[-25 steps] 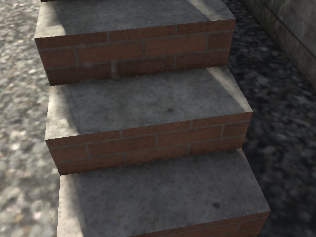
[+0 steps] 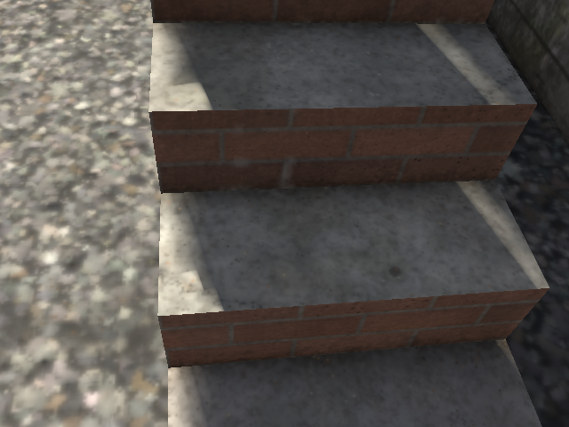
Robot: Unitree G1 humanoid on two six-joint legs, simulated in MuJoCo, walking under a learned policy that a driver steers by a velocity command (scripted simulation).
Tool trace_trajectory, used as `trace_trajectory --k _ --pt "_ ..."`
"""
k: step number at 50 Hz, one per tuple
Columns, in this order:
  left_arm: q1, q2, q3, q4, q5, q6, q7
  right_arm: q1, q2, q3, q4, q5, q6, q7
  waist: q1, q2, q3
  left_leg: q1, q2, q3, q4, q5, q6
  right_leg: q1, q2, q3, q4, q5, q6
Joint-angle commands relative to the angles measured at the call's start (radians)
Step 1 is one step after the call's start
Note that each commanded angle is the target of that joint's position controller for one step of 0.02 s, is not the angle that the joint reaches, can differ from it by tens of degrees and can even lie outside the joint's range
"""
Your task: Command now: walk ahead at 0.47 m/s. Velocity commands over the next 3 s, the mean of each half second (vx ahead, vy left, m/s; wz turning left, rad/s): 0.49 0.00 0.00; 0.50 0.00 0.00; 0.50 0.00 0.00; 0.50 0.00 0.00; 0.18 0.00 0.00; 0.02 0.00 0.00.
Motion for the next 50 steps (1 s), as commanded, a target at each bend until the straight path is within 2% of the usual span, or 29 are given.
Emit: trace_trajectory --k 1,3,7,8,10,12,16,18,20,21,22,24,25,26,27,28,29,30,32,33,36,38,40,42,44,45,47,48,50 --pt "-0.062 -0.157 -0.039 -0.175 0.056 0.01 0.013 0.207 -0.116 -0.05 0.171 -0.021 -0.015 -0.005 0.01 0.256 0.013 0.335 0.153 -0.492 -0.787 -0.45 0.048 -0.501 0.06 0.016 0.614 -0.052 -0.041" --pt "-0.041 -0.169 -0.056 -0.2 0.034 0.005 0.017 0.214 -0.004 -0.026 0.245 -0.046 -0.056 0.017 0.054 0.189 0.04 0.313 0.14 -0.405 -0.842 -0.345 0.048 -0.574 0.083 -0.003 0.758 -0.082 -0.055" --pt "-0.093 -0.138 -0.058 -0.214 0.021 0.002 0.032 0.254 -0.058 -0.04 0.298 -0.029 -0.117 0.022 0.072 0.05 0.074 0.351 0.198 -0.335 -0.946 -0.105 0.081 -0.676 0.083 -0.01 0.669 0.05 -0.039" --pt "-0.142 -0.168 -0.062 -0.21 0.006 0.007 0.048 0.326 -0.066 -0.043 0.338 -0.043 -0.125 0.019 0.036 0.075 0.061 0.383 0.226 -0.347 -0.96 -0.076 0.134 -0.758 0.136 -0.069 0.935 -0.01 -0.041" --pt "-0.164 -0.176 -0.066 -0.218 -0.009 0.005 0.057 0.36 -0.078 -0.041 0.352 -0.03 -0.14 0.022 0.043 0.047 0.078 0.464 0.232 -0.297 -0.99 -0.046 0.123 -0.876 0.113 -0.06 0.939 -0.005 -0.041" --pt "-0.269 -0.204 -0.078 -0.262 -0.023 0.005 0.069 0.43 -0.087 -0.036 0.382 -0.04 -0.142 0.025 0.012 0.094 0.107 0.529 0.25 -0.263 -1.014 -0.028 0.134 -1.006 0.131 -0.079 1.066 -0.096 -0.063" --pt "-0.409 -0.185 -0.085 -0.356 -0.02 0.024 0.041 0.502 -0.083 -0.033 0.389 -0.036 -0.148 -0.004 -0.006 0.101 0.142 0.564 0.224 -0.146 -1.148 0.005 0.097 -0.958 0.034 -0.203 0.737 -0.083 -0.06" --pt "-0.452 -0.183 -0.081 -0.39 -0.025 0.054 0.027 0.582 -0.1 -0.045 0.412 -0.054 -0.148 -0.028 -0.036 0.171 0.141 0.654 0.25 -0.153 -1.241 0.067 0.147 -0.932 -0.012 -0.258 0.7 -0.117 -0.064" --pt "-0.468 -0.197 -0.096 -0.416 -0.042 0.075 0.02 0.639 -0.109 -0.056 0.436 -0.03 -0.135 -0.057 -0.058 0.232 0.133 0.755 0.271 -0.088 -1.381 0.328 0.175 -0.76 -0.071 -0.278 0.399 -0.273 -0.106" --pt "-0.472 -0.202 -0.106 -0.426 -0.047 0.076 0.017 0.66 -0.08 -0.051 0.438 -0.035 -0.119 -0.051 -0.055 0.217 0.144 0.802 0.263 -0.036 -1.384 0.486 0.192 -0.68 -0.069 -0.28 0.253 -0.372 -0.129" --pt "-0.355 -0.209 -0.101 -0.373 -0.058 0.081 0.009 0.61 -0.061 -0.041 0.412 -0.026 -0.109 -0.05 -0.014 0.175 0.06 0.742 0.231 0.08 -1.333 0.745 0.199 -0.421 -0.01 -0.383 0.128 -0.411 -0.151" --pt "-0.117 -0.178 -0.074 -0.286 -0.043 0.076 0.013 0.571 -0.203 -0.06 0.346 -0.009 -0.118 -0.041 0.09 0.237 -0.106 0.795 0.277 0.123 -0.999 1.71 0.209 -0.084 0.116 -0.421 -0.011 -0.516 -0.149" --pt "0.034 -0.132 -0.054 -0.24 -0.044 0.063 0.021 0.553 -0.248 -0.066 0.34 0.009 -0.121 -0.017 0.17 0.299 -0.207 0.811 0.271 0.127 -0.794 1.961 0.192 0.109 0.13 -0.335 -0.145 -0.384 -0.154" --pt "0.188 -0.046 -0.018 -0.191 -0.031 0.049 0.023 0.503 -0.26 -0.081 0.295 0.024 -0.125 0.011 0.223 0.233 -0.281 0.589 0.189 0.091 -0.509 1.723 0.138 0.303 -0.008 0.025 -0.299 -0.442 -0.19" --pt "0.237 0.095 0.036 -0.137 -0.019 0.077 0.029 0.507 -0.205 -0.096 0.252 0.026 -0.117 0.053 0.185 -0.043 -0.342 0.378 0.006 0.023 -0.202 0.938 0.099 0.353 -0.198 0.656 -0.813 -0.948 -0.224" --pt "0.153 0.172 0.069 -0.107 -0.045 0.096 0.028 0.397 -0.151 -0.106 0.211 -0.012 -0.11 0.077 0.148 -0.089 -0.276 0.216 -0.082 -0.084 0.272 0.486 0.069 0.273 -0.272 1.015 -1.177 -1.234 -0.188" --pt "-0.006 0.141 0.059 -0.086 -0.053 0.077 0.023 0.28 -0.088 -0.098 0.135 -0.059 -0.114 0.077 0.052 -0.014 -0.138 0.108 -0.063 -0.193 0.626 0.532 0.05 0.107 -0.298 0.944 -1.19 -1.116 -0.103" --pt "-0.065 0.034 0.029 -0.041 -0.046 0.06 0.011 0.233 -0.035 -0.075 0.095 -0.073 -0.115 0.067 -0.005 0.057 -0.02 0.015 -0.036 -0.167 0.718 0.576 0.072 -0.02 -0.277 0.742 -1.075 -0.981 -0.074" --pt "-0.053 -0.153 -0.018 0.063 -0.013 0.01 0.008 0.254 0.007 -0.051 0.075 -0.064 -0.116 0.038 -0.077 0.139 0.086 -0.073 -0.016 -0.163 0.747 0.627 0.124 -0.145 -0.218 0.357 -0.87 -0.628 -0.045" --pt "0.002 -0.165 -0.021 0.1 0.004 -0.009 0.012 0.244 0.066 -0.021 0.051 -0.059 -0.113 0.033 -0.088 0.119 0.097 -0.129 -0.026 -0.189 0.737 0.598 0.133 -0.105 -0.197 0.227 -0.885 -0.475 -0.014" --pt "0.117 -0.102 -0.02 0.133 0.009 -0.044 0.017 0.214 0.077 0.001 0.041 -0.041 -0.073 0.029 -0.071 0.087 0.158 -0.31 -0.032 -0.119 0.709 0.484 0.114 0.015 -0.191 0.107 -0.98 -0.272 -0.013" --pt "0.202 -0.1 -0.032 0.148 0.009 -0.065 0.01 0.18 0.079 0.0 0.047 -0.039 -0.049 0.015 -0.043 0.083 0.124 -0.475 -0.05 -0.05 0.948 0.436 0.117 0.153 -0.196 0.088 -1.014 -0.103 -0.015" --pt "0.244 -0.072 -0.037 0.172 0.008 -0.076 -0.011 0.052 0.097 0.017 -0.007 -0.028 -0.051 0.002 -0.033 0.056 0.148 -0.682 -0.053 -0.056 1.099 0.335 0.138 0.256 -0.207 0.06 -1.034 -0.028 0.016" --pt "0.232 -0.082 -0.049 0.165 -0.009 -0.067 -0.018 -0.117 0.082 0.033 -0.098 -0.018 -0.043 0.011 -0.024 0.073 0.168 -0.586 -0.054 0.036 0.851 0.356 0.143 0.134 -0.141 -0.081 -1.108 -0.067 0.069" --pt "0.332 -0.056 -0.046 0.166 -0.029 -0.057 0.015 -0.253 0.052 0.039 -0.158 0.002 -0.025 0.026 0.05 -0.051 0.141 -0.493 -0.036 0.221 0.661 0.282 0.128 0.171 -0.164 -0.104 -1.273 0.219 0.001" --pt "0.44 -0.102 -0.058 0.213 -0.026 -0.042 0.034 -0.26 0.086 0.048 -0.155 -0.005 -0.01 0.018 0.071 -0.08 0.093 -0.491 -0.025 0.235 0.721 0.256 0.143 0.304 -0.167 -0.101 -1.277 0.394 -0.023" --pt "0.453 -0.068 -0.059 0.187 -0.041 -0.048 0.068 -0.143 0.05 0.034 -0.1 0.0 -0.015 0.026 0.039 -0.063 0.009 -0.393 -0.034 0.269 0.571 0.208 0.173 0.518 -0.146 -0.222 -1.199 0.956 0.012" --pt "0.407 -0.052 -0.059 0.175 -0.054 -0.048 0.083 -0.039 0.052 0.035 -0.063 -0.001 -0.017 0.026 -0.04 -0.14 -0.085 -0.222 -0.054 0.285 0.54 0.169 0.205 0.534 -0.157 -0.289 -1.127 1.384 0.006" --pt "0.25 0.017 -0.055 0.088 -0.09 -0.063 0.116 0.082 -0.003 0.034 -0.048 0.014 -0.01 0.021 -0.184 -0.106 -0.183 0.225 -0.075 0.223 0.159 0.164 0.229 0.367 -0.212 -0.256 -0.988 1.779 -0.056"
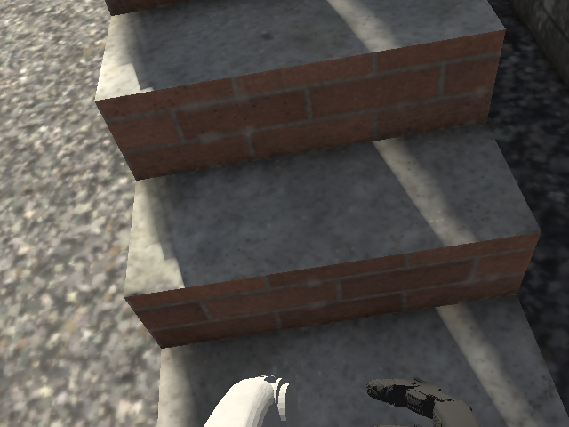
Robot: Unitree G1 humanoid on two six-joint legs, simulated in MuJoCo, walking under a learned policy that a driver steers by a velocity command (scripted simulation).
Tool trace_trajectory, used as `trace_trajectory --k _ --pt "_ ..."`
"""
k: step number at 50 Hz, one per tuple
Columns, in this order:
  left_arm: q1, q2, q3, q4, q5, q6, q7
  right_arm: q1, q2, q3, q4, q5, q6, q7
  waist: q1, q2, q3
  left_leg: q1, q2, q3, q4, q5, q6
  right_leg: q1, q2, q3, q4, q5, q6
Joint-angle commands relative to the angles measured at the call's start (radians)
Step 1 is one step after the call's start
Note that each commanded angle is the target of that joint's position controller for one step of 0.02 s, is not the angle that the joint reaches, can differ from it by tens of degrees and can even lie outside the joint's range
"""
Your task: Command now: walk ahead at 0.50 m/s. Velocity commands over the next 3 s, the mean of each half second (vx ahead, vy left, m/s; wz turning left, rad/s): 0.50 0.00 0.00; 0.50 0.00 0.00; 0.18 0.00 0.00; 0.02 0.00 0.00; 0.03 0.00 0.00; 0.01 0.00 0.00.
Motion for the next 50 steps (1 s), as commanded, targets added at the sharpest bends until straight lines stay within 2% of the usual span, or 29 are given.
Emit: trace_trajectory --k 1,2,3,4,5,6,7,8,9,12,17,18,20,21,22,23,24,25,26,27,28,30,32,35,40,44,48,49,50 --pt "-0.046 0.296 0.044 -0.109 -0.034 -0.032 0.027 0.259 -0.138 -0.044 0.013 0.022 0.008 -0.004 -0.265 -0.202 -0.267 0.738 -0.068 -0.039 -0.445 -0.02 -0.002 -0.121 -0.228 0.089 0.282 1.856 -0.077" --pt "-0.025 0.372 0.071 -0.114 -0.038 -0.037 0.002 0.313 -0.176 -0.059 0.037 0.023 0.005 -0.005 -0.281 -0.245 -0.304 0.868 -0.11 -0.039 -0.662 -0.015 -0.032 -0.067 -0.227 0.104 0.432 1.859 -0.098" --pt "-0.042 0.375 0.087 -0.137 -0.008 -0.046 -0.011 0.343 -0.209 -0.081 0.085 0.007 0.002 -0.004 -0.277 -0.276 -0.281 0.983 -0.115 -0.141 -0.839 -0.046 -0.042 -0.128 -0.18 0.122 0.638 1.628 -0.092" --pt "0.087 0.235 0.078 -0.154 0.012 -0.057 -0.043 0.395 -0.305 -0.124 0.139 -0.014 -0.001 -0.012 -0.209 0.061 -0.397 1.411 0.159 -0.679 -0.968 0.285 0.181 -0.62 0.047 0.148 1.218 0.415 0.053" --pt "-0.083 0.26 0.088 -0.213 0.016 -0.072 -0.055 0.484 -0.312 -0.148 0.181 -0.02 -0.001 -0.015 -0.257 0.005 -0.493 1.303 0.275 -0.931 -1.221 0.646 0.238 -0.689 0.173 0.273 1.822 0.068 0.039" --pt "-0.261 0.215 0.092 -0.348 0.027 -0.072 -0.058 0.449 -0.28 -0.154 0.228 -0.013 -0.008 -0.024 -0.197 -0.047 -0.395 1.234 0.292 -0.91 -1.296 0.331 0.184 -0.844 0.135 0.361 2.002 0.09 -0.011" --pt "-0.39 0.145 0.066 -0.423 0.061 -0.061 -0.049 0.421 -0.199 -0.143 0.295 -0.024 -0.022 -0.034 -0.143 -0.102 -0.182 1.09 0.29 -0.86 -1.326 -0.044 0.105 -1.007 0.091 0.344 2.058 0.092 -0.066" --pt "-0.443 0.059 0.036 -0.466 0.079 -0.042 -0.037 0.403 -0.119 -0.125 0.358 -0.042 -0.033 -0.041 -0.102 -0.117 -0.011 0.968 0.269 -0.753 -1.339 -0.143 0.043 -1.133 0.082 0.378 2.097 0.056 -0.113" --pt "-0.424 0.045 0.023 -0.47 0.085 -0.021 -0.034 0.376 -0.045 -0.099 0.378 -0.052 -0.053 -0.044 -0.042 -0.161 0.064 0.853 0.244 -0.677 -1.393 -0.168 0.003 -1.146 0.072 0.364 2.1 0.051 -0.124" --pt "-0.327 0.047 -0.008 -0.414 0.059 0.034 -0.055 0.319 -0.063 -0.073 0.384 -0.049 -0.085 -0.024 0.054 -0.149 0.177 0.689 0.221 -0.436 -1.475 -0.027 -0.04 -1.182 0.042 0.318 1.884 0.01 -0.083" --pt "-0.59 0.078 -0.01 -0.528 0.039 0.073 -0.036 0.509 -0.199 -0.091 0.425 -0.017 -0.127 0.006 -0.052 -0.021 0.097 0.961 0.227 -0.343 -1.556 0.083 -0.064 -1.458 0.014 0.186 2.016 -0.029 -0.111" --pt "-0.664 0.074 -0.025 -0.594 0.052 0.069 -0.038 0.493 -0.182 -0.086 0.42 -0.004 -0.118 0.011 -0.027 -0.028 0.121 0.89 0.186 -0.28 -1.594 0.04 -0.1 -1.39 -0.025 0.158 1.781 -0.017 -0.104" --pt "-0.745 0.145 -0.024 -0.638 0.048 0.078 -0.065 0.494 -0.218 -0.094 0.372 0.0 -0.112 -0.008 -0.091 0.038 0.063 0.875 0.179 -0.224 -1.751 0.243 -0.046 -1.144 -0.043 -0.017 1.464 -0.029 -0.098" --pt "-0.812 0.106 -0.05 -0.669 0.018 0.073 -0.076 0.494 -0.245 -0.106 0.364 0.015 -0.105 -0.031 -0.1 0.099 0.068 0.786 0.177 -0.183 -1.861 0.337 -0.034 -0.868 -0.058 -0.045 1.116 -0.209 -0.111" --pt "-0.674 0.071 -0.043 -0.606 0.03 0.078 -0.081 0.557 -0.298 -0.126 0.321 0.01 -0.113 -0.044 -0.104 0.086 -0.055 0.826 0.224 -0.19 -1.752 0.821 -0.006 -0.606 0.044 -0.123 1.142 -0.338 -0.104" --pt "-0.519 0.098 -0.018 -0.542 0.028 0.089 -0.077 0.633 -0.335 -0.133 0.331 0.005 -0.118 -0.052 -0.046 0.067 -0.189 1.012 0.242 -0.142 -1.512 1.376 -0.007 -0.506 0.106 -0.139 1.1 -0.396 -0.115" --pt "-0.259 0.135 0.01 -0.463 0.034 0.085 -0.074 0.617 -0.404 -0.153 0.302 0.004 -0.115 -0.042 0.055 0.133 -0.347 1.147 0.274 -0.149 -1.258 1.654 -0.008 -0.373 0.139 -0.088 1.003 -0.35 -0.133" --pt "-0.107 0.198 0.042 -0.406 0.036 0.076 -0.068 0.599 -0.43 -0.17 0.269 0.033 -0.127 -0.015 0.124 0.184 -0.454 0.979 0.202 -0.188 -0.98 1.534 -0.035 -0.14 0.068 0.183 0.888 -0.362 -0.177" --pt "-0.024 0.342 0.091 -0.371 0.075 0.091 -0.041 0.543 -0.38 -0.169 0.199 0.044 -0.123 0.021 0.158 -0.074 -0.49 0.695 0.024 -0.217 -0.61 0.954 -0.095 -0.04 -0.174 0.759 0.489 -0.755 -0.27" --pt "-0.092 0.414 0.134 -0.358 0.069 0.117 -0.032 0.34 -0.359 -0.19 0.133 0.032 -0.126 0.041 0.192 -0.149 -0.502 0.586 -0.13 -0.28 0.017 0.263 -0.135 -0.149 -0.304 1.167 0.064 -0.957 -0.291" --pt "-0.268 0.393 0.131 -0.339 0.047 0.092 -0.044 0.195 -0.227 -0.157 0.024 -0.024 -0.113 0.029 0.109 -0.064 -0.386 0.422 -0.089 -0.418 0.4 0.273 -0.137 -0.271 -0.332 1.119 0.05 -0.844 -0.24" --pt "-0.33 0.2 0.079 -0.2 0.067 0.039 -0.047 0.158 -0.113 -0.11 -0.056 -0.024 -0.087 -0.01 -0.028 0.019 -0.065 0.274 -0.027 -0.4 0.497 0.287 -0.108 -0.513 -0.299 0.786 0.15 -0.596 -0.129" --pt "-0.342 0.031 0.024 -0.12 0.096 0.008 -0.068 0.343 -0.083 -0.09 -0.021 -0.015 -0.056 -0.021 -0.152 0.044 0.031 0.302 -0.021 -0.414 0.383 0.214 -0.093 -0.654 -0.218 0.507 0.196 -0.44 -0.056" --pt "-0.308 0.042 0.01 -0.082 0.098 -0.029 -0.075 0.398 -0.057 -0.076 0.028 0.007 -0.031 -0.018 -0.167 -0.003 0.057 0.271 -0.065 -0.414 0.271 0.291 -0.107 -0.658 -0.196 0.327 0.225 -0.307 -0.047" --pt "-0.148 0.178 0.03 -0.057 0.086 -0.049 -0.08 0.229 -0.069 -0.084 -0.027 0.025 -0.025 -0.042 -0.092 -0.105 0.055 -0.01 -0.112 -0.32 0.609 0.216 -0.123 -0.42 -0.272 0.349 0.127 -0.253 -0.097" --pt "-0.071 0.173 0.041 -0.074 0.084 -0.046 -0.073 0.053 -0.12 -0.102 -0.126 0.005 -0.004 -0.019 -0.046 -0.161 0.089 -0.146 -0.044 -0.261 0.586 0.135 -0.141 -0.249 -0.291 0.311 0.068 -0.248 -0.102" --pt "0.008 0.171 0.059 -0.077 0.099 -0.017 -0.024 -0.106 -0.082 -0.09 -0.221 -0.013 0.029 0.0 -0.017 -0.238 0.104 -0.203 0.078 -0.229 0.41 0.016 -0.139 -0.113 -0.31 0.269 -0.026 -0.25 -0.089" --pt "0.001 0.172 0.068 -0.078 0.087 -0.017 -0.005 -0.133 -0.054 -0.079 -0.246 -0.01 0.032 0.004 -0.028 -0.26 0.099 -0.179 0.122 -0.311 0.361 -0.081 -0.104 -0.103 -0.327 0.266 -0.05 -0.149 -0.064" --pt "-0.047 0.194 0.069 -0.099 0.079 -0.013 -0.003 -0.093 -0.067 -0.068 -0.244 0.007 0.031 0.013 -0.054 -0.231 0.115 -0.009 0.137 -0.225 0.025 -0.138 -0.082 -0.165 -0.288 0.165 -0.151 -0.102 -0.062"
Over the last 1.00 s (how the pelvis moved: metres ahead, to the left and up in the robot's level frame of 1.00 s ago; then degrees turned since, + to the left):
0.48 -0.06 0.33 -1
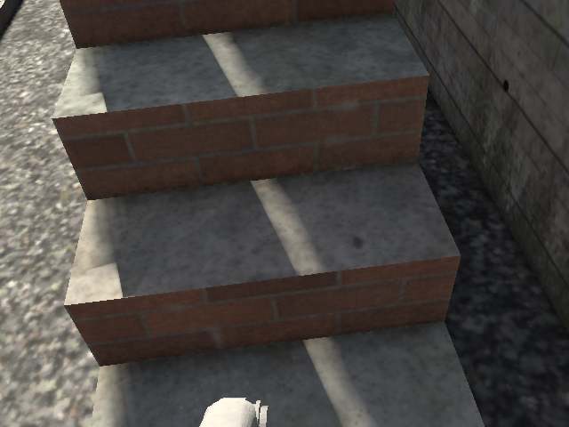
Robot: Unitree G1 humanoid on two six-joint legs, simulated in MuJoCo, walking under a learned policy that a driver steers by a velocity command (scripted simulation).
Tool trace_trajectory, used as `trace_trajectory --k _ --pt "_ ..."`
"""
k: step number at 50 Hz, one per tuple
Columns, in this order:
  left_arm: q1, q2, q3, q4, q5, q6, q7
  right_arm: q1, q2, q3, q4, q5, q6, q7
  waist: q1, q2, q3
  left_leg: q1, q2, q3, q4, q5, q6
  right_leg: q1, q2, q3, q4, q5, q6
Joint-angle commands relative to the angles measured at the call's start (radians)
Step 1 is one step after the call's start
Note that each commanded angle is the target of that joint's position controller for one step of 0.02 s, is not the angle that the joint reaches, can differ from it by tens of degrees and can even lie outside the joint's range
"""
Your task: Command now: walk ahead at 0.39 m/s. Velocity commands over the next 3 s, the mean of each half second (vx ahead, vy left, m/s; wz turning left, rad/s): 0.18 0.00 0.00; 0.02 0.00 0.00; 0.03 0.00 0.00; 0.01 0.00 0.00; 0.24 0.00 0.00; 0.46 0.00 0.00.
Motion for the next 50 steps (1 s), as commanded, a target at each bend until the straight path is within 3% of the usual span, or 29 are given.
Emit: trace_trajectory --k 1,2,3,4,5,6,7,8,9,10,11,12,14,16,17,18,21,22,24,26,27,29,31,32,34,35,38,44,50 --pt "-0.054 0.155 0.039 -0.054 -0.008 0.014 0.037 -0.17 0.023 0.031 -0.157 0.015 -0.008 0.007 -0.056 -0.244 0.118 0.287 0.08 0.036 -0.576 -0.237 0.064 -0.189 -0.143 0.034 -0.409 0.141 -0.204" --pt "-0.124 0.187 0.031 -0.102 -0.034 0.012 0.032 -0.082 -0.011 0.012 -0.103 0.032 -0.011 0.006 -0.075 -0.241 0.071 0.553 0.001 0.143 -0.729 -0.283 0.057 -0.267 -0.118 -0.018 -0.369 0.626 -0.237" --pt "-0.108 0.213 0.027 -0.088 -0.069 0.005 0.018 0.123 -0.015 -0.006 -0.031 0.018 -0.019 -0.004 -0.148 -0.286 -0.066 0.781 -0.079 0.176 -0.744 -0.156 0.068 -0.189 -0.122 -0.028 -0.19 1.304 -0.242" --pt "-0.108 0.317 0.047 -0.063 -0.079 0.0 -0.004 0.296 -0.066 -0.027 0.027 0.023 -0.032 0.004 -0.232 -0.31 -0.167 0.879 -0.105 0.124 -0.977 -0.105 0.058 -0.075 -0.101 -0.053 0.047 1.395 -0.205" --pt "-0.046 0.344 0.075 -0.098 -0.105 0.004 -0.026 0.401 -0.177 -0.06 0.057 0.012 -0.047 -0.003 -0.212 -0.106 -0.289 1.052 0.047 -0.274 -1.122 0.187 0.079 -0.186 -0.029 0.008 0.377 1.148 -0.132" --pt "-0.018 0.201 0.057 -0.137 -0.111 0.02 -0.068 0.409 -0.305 -0.086 0.069 0.022 -0.025 -0.035 -0.187 0.253 -0.424 1.157 0.264 -0.8 -1.595 0.08 0.158 -0.392 0.126 0.06 0.745 0.237 -0.073" --pt "-0.059 0.139 0.049 -0.134 -0.062 0.044 -0.082 0.302 -0.352 -0.1 0.044 0.006 -0.006 -0.048 -0.164 0.213 -0.492 1.064 0.311 -0.991 -1.813 -0.277 0.199 -0.436 0.19 0.239 1.24 0.064 -0.048" --pt "-0.213 0.138 0.056 -0.215 -0.015 0.059 -0.083 0.142 -0.344 -0.106 0.063 0.013 -0.002 -0.041 -0.116 0.197 -0.352 0.893 0.261 -0.902 -1.828 -0.565 0.15 -0.55 0.17 0.272 1.465 0.142 -0.063" --pt "-0.329 0.134 0.052 -0.288 0.008 0.069 -0.075 0.084 -0.273 -0.089 0.139 0.018 -0.015 -0.044 -0.07 0.158 -0.082 0.71 0.234 -0.714 -1.758 -0.597 0.099 -0.677 0.128 0.254 1.466 0.196 -0.097" --pt "-0.337 0.118 0.039 -0.307 0.009 0.074 -0.057 0.07 -0.171 -0.062 0.203 0.015 -0.037 -0.045 -0.036 0.085 0.087 0.558 0.205 -0.546 -1.638 -0.533 0.052 -0.724 0.111 0.235 1.449 0.249 -0.122" --pt "-0.28 0.093 0.024 -0.297 0.001 0.08 -0.047 0.088 -0.072 -0.037 0.258 0.006 -0.052 -0.038 0.002 0.05 0.123 0.494 0.171 -0.425 -1.565 -0.464 0.021 -0.709 0.123 0.244 1.443 0.275 -0.146" --pt "-0.231 0.073 0.013 -0.29 -0.008 0.073 -0.047 0.106 -0.023 -0.023 0.296 -0.006 -0.069 -0.027 0.028 0.05 0.125 0.479 0.156 -0.376 -1.578 -0.403 0.031 -0.724 0.154 0.231 1.516 0.264 -0.17" --pt "-0.2 0.056 0.002 -0.282 -0.022 0.074 -0.04 0.156 -0.03 -0.024 0.351 -0.012 -0.101 -0.011 0.035 -0.002 0.109 0.566 0.152 -0.305 -1.595 -0.236 0.029 -0.787 0.18 0.239 1.512 0.275 -0.191" --pt "-0.185 0.069 0.0 -0.278 0.008 0.077 -0.021 0.171 -0.063 -0.03 0.374 -0.02 -0.128 -0.004 0.051 -0.024 0.107 0.629 0.141 -0.204 -1.636 -0.069 0.019 -0.798 0.159 0.226 1.372 0.327 -0.166" --pt "-0.19 0.082 0.001 -0.275 0.01 0.078 -0.017 0.177 -0.081 -0.035 0.376 -0.024 -0.134 -0.002 0.046 -0.029 0.097 0.646 0.149 -0.196 -1.644 0.001 0.033 -0.794 0.166 0.208 1.353 0.342 -0.156" --pt "-0.202 0.108 0.005 -0.272 0.008 0.08 -0.018 0.202 -0.112 -0.04 0.373 -0.028 -0.139 -0.004 0.03 -0.028 0.088 0.688 0.156 -0.17 -1.667 0.073 0.063 -0.802 0.166 0.15 1.291 0.329 -0.151" --pt "-0.275 0.094 -0.004 -0.281 -0.012 0.09 -0.006 0.261 -0.106 -0.043 0.369 -0.04 -0.134 -0.035 -0.006 0.004 0.016 0.794 0.183 -0.167 -1.722 0.169 0.097 -0.719 0.132 0.097 1.138 0.322 -0.136" --pt "-0.274 0.11 -0.002 -0.264 -0.025 0.087 -0.008 0.199 -0.108 -0.038 0.329 -0.034 -0.132 -0.037 -0.001 -0.01 -0.016 0.79 0.167 -0.111 -1.749 0.28 0.068 -0.596 0.104 0.076 0.968 0.276 -0.134" --pt "-0.317 0.093 -0.017 -0.27 -0.04 0.087 -0.005 0.223 -0.151 -0.045 0.333 -0.039 -0.137 -0.044 -0.026 0.086 0.013 0.746 0.147 -0.043 -1.777 0.412 0.081 -0.408 0.116 0.027 0.683 0.095 -0.146" --pt "-0.249 0.065 -0.022 -0.247 -0.05 0.089 0.0 0.287 -0.15 -0.046 0.348 -0.047 -0.12 -0.054 -0.031 0.132 -0.016 0.86 0.166 -0.061 -1.754 0.474 0.106 -0.34 0.124 0.035 0.499 -0.067 -0.146" --pt "-0.234 0.052 -0.026 -0.233 -0.053 0.089 0.005 0.306 -0.13 -0.044 0.358 -0.042 -0.11 -0.051 -0.038 0.115 -0.012 0.898 0.175 -0.084 -1.734 0.485 0.113 -0.304 0.129 0.031 0.38 -0.098 -0.144" --pt "-0.145 0.02 -0.038 -0.172 -0.061 0.081 0.007 0.346 -0.104 -0.044 0.374 -0.019 -0.089 -0.033 -0.022 -0.024 0.009 0.948 0.139 -0.082 -1.583 0.346 0.064 -0.199 0.101 0.065 0.067 0.125 -0.145" --pt "-0.153 0.075 -0.048 -0.179 -0.045 0.073 0.004 0.418 -0.067 -0.042 0.353 0.003 -0.068 -0.017 -0.098 -0.145 -0.069 0.82 0.098 -0.105 -1.467 -0.048 -0.023 -0.037 -0.073 0.285 0.069 0.496 -0.152" --pt "-0.211 0.041 -0.059 -0.203 -0.032 0.087 0.008 0.425 -0.011 -0.025 0.365 0.036 -0.054 -0.017 -0.105 -0.258 -0.069 0.848 0.095 -0.07 -1.578 -0.006 -0.052 -0.132 -0.11 0.362 -0.018 0.178 -0.208" --pt "-0.256 0.066 -0.051 -0.197 -0.042 0.095 0.008 0.324 -0.067 -0.02 0.361 -0.001 -0.041 -0.032 -0.093 -0.089 0.136 0.901 0.065 -0.077 -1.673 0.051 -0.054 -0.313 -0.008 0.289 -0.08 -0.118 -0.163" --pt "-0.222 0.096 -0.041 -0.182 -0.046 0.094 0.01 0.339 -0.095 -0.027 0.37 -0.001 -0.039 -0.035 -0.087 -0.074 0.15 0.927 0.066 -0.087 -1.689 0.048 -0.056 -0.312 0.005 0.265 -0.07 -0.072 -0.158" --pt "-0.16 0.097 -0.045 -0.161 -0.06 0.086 0.01 0.356 -0.097 -0.023 0.384 -0.004 -0.038 -0.032 -0.072 -0.064 0.13 0.939 0.078 -0.094 -1.729 0.086 -0.051 -0.228 0.018 0.229 -0.045 0.051 -0.151" --pt "-0.134 0.113 -0.048 -0.152 -0.056 0.088 0.003 0.359 -0.109 -0.011 0.384 -0.004 -0.042 -0.032 -0.066 -0.056 0.108 0.951 0.083 -0.086 -1.748 0.083 -0.048 -0.178 0.017 0.225 -0.044 0.083 -0.156" --pt "-0.114 0.112 -0.056 -0.15 -0.052 0.085 0.016 0.367 -0.108 0.0 0.377 0.007 -0.036 -0.043 -0.061 -0.047 0.105 0.965 0.08 -0.085 -1.751 0.096 -0.055 -0.176 0.017 0.215 -0.035 0.114 -0.161"
Over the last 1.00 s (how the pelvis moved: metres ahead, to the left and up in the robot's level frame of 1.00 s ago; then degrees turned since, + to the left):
0.46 0.00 0.36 0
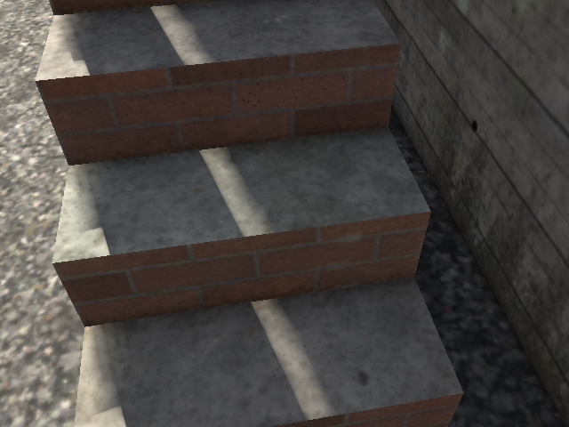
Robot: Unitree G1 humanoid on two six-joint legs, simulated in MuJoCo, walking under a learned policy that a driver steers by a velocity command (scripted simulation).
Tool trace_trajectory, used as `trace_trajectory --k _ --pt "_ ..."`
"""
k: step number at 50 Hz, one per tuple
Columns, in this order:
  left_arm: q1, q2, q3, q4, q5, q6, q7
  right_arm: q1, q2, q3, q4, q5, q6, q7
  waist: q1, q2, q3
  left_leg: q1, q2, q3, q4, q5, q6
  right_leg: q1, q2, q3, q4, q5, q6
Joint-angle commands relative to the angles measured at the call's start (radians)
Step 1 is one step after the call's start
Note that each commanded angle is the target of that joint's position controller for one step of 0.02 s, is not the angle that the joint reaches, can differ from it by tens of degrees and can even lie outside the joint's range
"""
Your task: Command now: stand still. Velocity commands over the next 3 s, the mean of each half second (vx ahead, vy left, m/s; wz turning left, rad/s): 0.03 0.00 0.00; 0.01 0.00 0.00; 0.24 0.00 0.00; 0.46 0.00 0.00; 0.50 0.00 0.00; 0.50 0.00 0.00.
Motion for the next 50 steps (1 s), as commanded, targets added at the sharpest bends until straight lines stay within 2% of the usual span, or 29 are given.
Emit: trace_trajectory --k 1,3,5,11,12,13,14,17,22,25,26,30,33,46,47,48,50 --pt "0.047 0.05 -0.002 -0.037 -0.001 -0.014 -0.001 0.071 -0.054 -0.003 -0.021 0.002 -0.003 -0.006 -0.003 -0.023 0.08 -0.065 0.116 -0.144 -0.098 0.041 0.032 -0.013 -0.143 0.187 -0.107 0.033 -0.043" --pt "0.052 0.049 -0.003 -0.035 -0.002 -0.012 -0.001 0.074 -0.055 -0.001 -0.023 0.002 -0.001 -0.007 -0.002 -0.021 0.081 -0.063 0.117 -0.144 -0.098 0.044 0.032 -0.012 -0.144 0.186 -0.106 0.04 -0.043" --pt "0.053 0.049 -0.005 -0.034 -0.001 -0.013 0.002 0.074 -0.06 -0.001 -0.026 -0.005 0.001 -0.008 -0.003 -0.025 0.088 -0.062 0.119 -0.142 -0.105 0.053 0.032 -0.012 -0.145 0.185 -0.108 0.056 -0.046" --pt "0.063 0.045 -0.008 -0.029 0.0 -0.01 0.002 0.083 -0.058 0.003 -0.028 -0.002 0.005 -0.011 -0.003 -0.021 0.093 -0.054 0.119 -0.14 -0.108 0.061 0.032 -0.014 -0.145 0.182 -0.107 0.058 -0.047" --pt "0.071 0.043 -0.009 -0.024 -0.001 -0.008 0.003 0.084 -0.059 0.002 -0.029 -0.003 0.005 -0.011 -0.001 -0.022 0.084 -0.051 0.112 -0.139 -0.112 0.012 0.035 -0.012 -0.137 0.183 -0.117 -0.022 -0.051" --pt "0.075 0.054 -0.004 -0.021 -0.001 -0.004 0.004 0.078 -0.068 -0.001 -0.033 -0.005 0.006 -0.01 0.0 -0.027 0.092 -0.061 0.1 -0.134 -0.104 -0.051 0.04 -0.02 -0.128 0.187 -0.125 -0.115 -0.059" --pt "0.064 0.057 -0.003 -0.023 0.0 -0.002 0.005 0.072 -0.068 -0.002 -0.036 -0.007 0.008 -0.01 -0.001 -0.03 0.115 -0.073 0.102 -0.136 -0.108 -0.054 0.04 -0.038 -0.13 0.192 -0.132 -0.129 -0.06" --pt "0.059 0.042 -0.009 -0.026 0.002 -0.009 0.0 0.079 -0.05 0.005 -0.035 -0.007 0.003 -0.007 -0.003 -0.019 0.136 -0.065 0.112 -0.147 -0.129 0.021 0.044 -0.037 -0.134 0.189 -0.131 -0.024 -0.06" --pt "0.068 0.046 -0.007 -0.022 -0.004 -0.017 -0.005 0.092 -0.062 0.005 -0.036 -0.002 -0.007 -0.007 -0.001 -0.029 0.101 -0.026 0.117 -0.141 -0.13 0.111 0.043 0.012 -0.141 0.183 -0.116 0.115 -0.056" --pt "0.068 0.052 -0.006 -0.024 -0.004 -0.016 -0.004 0.092 -0.063 0.005 -0.041 -0.002 -0.008 -0.008 0.0 -0.024 0.089 -0.012 0.119 -0.14 -0.131 0.13 0.043 0.017 -0.143 0.18 -0.113 0.127 -0.054" --pt "0.077 0.061 -0.002 -0.016 -0.007 -0.013 -0.01 0.099 -0.082 0.001 -0.037 -0.013 -0.01 -0.005 -0.002 -0.02 0.073 0.001 0.125 -0.139 -0.138 0.103 0.051 0.027 -0.149 0.186 -0.119 0.092 -0.053" --pt "0.066 0.063 -0.001 -0.018 -0.005 -0.009 -0.013 0.095 -0.072 0.003 -0.04 -0.011 -0.01 -0.002 -0.001 -0.024 0.107 -0.006 0.127 -0.142 -0.149 0.108 0.055 0.009 -0.147 0.184 -0.126 0.079 -0.052" --pt "0.066 0.064 -0.001 -0.015 -0.008 -0.006 -0.015 0.102 -0.073 0.005 -0.041 -0.006 -0.011 -0.002 -0.002 -0.019 0.098 0.002 0.127 -0.144 -0.147 0.118 0.055 0.013 -0.146 0.18 -0.119 0.083 -0.048" --pt "0.055 0.065 -0.005 -0.007 -0.008 0.003 -0.016 0.112 -0.09 0.007 -0.049 -0.005 -0.016 -0.004 0.0 -0.018 0.088 0.029 0.137 -0.147 -0.135 0.228 0.055 0.008 -0.15 0.169 -0.094 0.126 -0.039" --pt "0.054 0.066 -0.005 -0.006 -0.007 0.004 -0.016 0.112 -0.09 0.007 -0.049 -0.006 -0.016 -0.004 0.0 -0.018 0.09 0.03 0.137 -0.147 -0.136 0.227 0.055 0.005 -0.15 0.168 -0.094 0.121 -0.039" --pt "0.048 0.061 -0.008 -0.009 -0.004 0.008 -0.014 0.098 -0.067 0.016 -0.054 -0.017 -0.013 -0.006 0.004 -0.02 0.098 0.016 0.135 -0.144 -0.14 0.202 0.058 0.012 -0.15 0.172 -0.103 0.118 -0.038" --pt "0.046 0.064 -0.009 -0.008 -0.003 0.011 -0.012 0.101 -0.076 0.014 -0.055 -0.017 -0.012 -0.007 0.002 -0.024 0.103 0.009 0.133 -0.145 -0.147 0.187 0.059 0.016 -0.151 0.174 -0.104 0.121 -0.037"
Over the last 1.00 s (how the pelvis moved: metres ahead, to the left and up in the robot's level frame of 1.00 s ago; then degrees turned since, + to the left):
0.17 0.06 0.19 0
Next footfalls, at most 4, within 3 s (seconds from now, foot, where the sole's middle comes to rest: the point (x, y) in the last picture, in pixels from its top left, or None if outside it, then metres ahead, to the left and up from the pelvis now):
2.16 left None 0.28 0.20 -0.57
2.62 right None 0.22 -0.03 -0.58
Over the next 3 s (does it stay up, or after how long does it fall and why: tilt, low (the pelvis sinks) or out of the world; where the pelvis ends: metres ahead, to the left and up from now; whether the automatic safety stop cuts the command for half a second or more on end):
stays up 0.11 0.01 0.15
